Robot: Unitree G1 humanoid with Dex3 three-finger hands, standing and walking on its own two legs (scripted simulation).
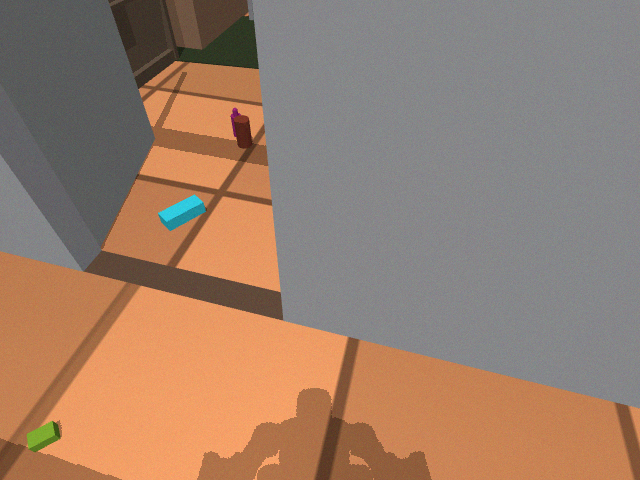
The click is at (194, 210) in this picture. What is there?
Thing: lying carton
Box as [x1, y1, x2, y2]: [158, 194, 205, 230]
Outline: 203,202 194,194 159,212 158,214 163,224 169,230 171,230 205,211
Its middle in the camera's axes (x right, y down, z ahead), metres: -0.63 -0.13 +1.76
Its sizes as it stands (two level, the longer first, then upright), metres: 0.188 0.076 0.059
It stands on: the floor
